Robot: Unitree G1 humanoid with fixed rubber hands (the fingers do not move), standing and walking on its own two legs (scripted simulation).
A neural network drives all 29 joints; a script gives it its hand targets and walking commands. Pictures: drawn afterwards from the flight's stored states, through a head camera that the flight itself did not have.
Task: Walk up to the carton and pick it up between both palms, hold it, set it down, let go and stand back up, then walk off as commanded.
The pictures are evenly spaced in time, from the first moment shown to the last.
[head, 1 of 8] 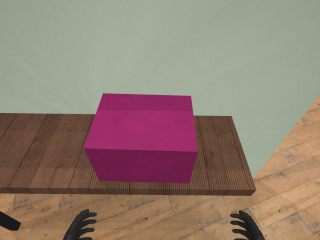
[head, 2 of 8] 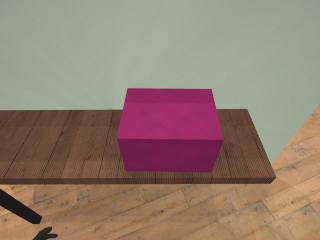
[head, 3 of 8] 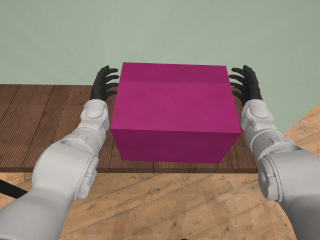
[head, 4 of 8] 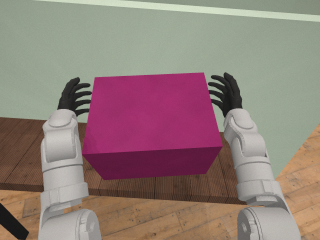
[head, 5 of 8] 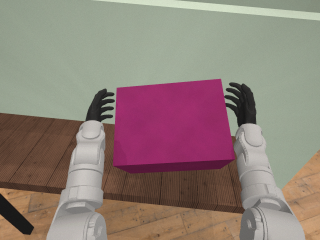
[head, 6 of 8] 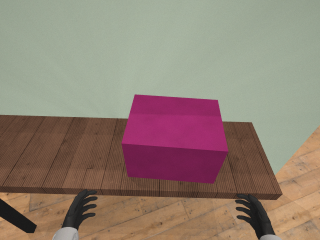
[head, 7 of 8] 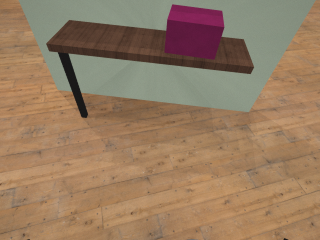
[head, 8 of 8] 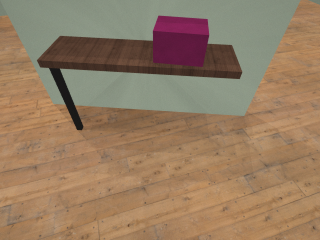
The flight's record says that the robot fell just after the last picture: no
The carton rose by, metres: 0.18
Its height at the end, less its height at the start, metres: +0.00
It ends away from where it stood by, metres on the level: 0.02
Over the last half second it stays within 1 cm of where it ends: yes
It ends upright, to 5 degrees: yes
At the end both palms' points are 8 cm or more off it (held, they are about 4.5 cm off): yes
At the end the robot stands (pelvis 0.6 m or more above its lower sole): yes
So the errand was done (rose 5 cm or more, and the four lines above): yes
